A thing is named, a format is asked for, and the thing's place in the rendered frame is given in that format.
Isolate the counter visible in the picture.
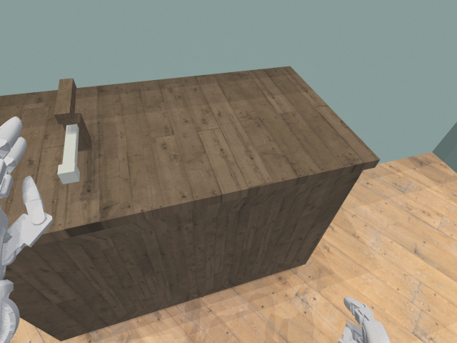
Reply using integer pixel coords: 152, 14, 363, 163
0, 66, 380, 341

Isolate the right robot hand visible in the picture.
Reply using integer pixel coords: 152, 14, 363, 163
338, 297, 391, 343

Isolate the left robot forearm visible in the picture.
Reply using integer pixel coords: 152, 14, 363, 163
0, 279, 20, 343

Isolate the tap lever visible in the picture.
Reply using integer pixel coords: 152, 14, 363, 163
57, 124, 80, 184

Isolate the left robot hand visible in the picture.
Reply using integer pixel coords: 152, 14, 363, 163
0, 116, 53, 280

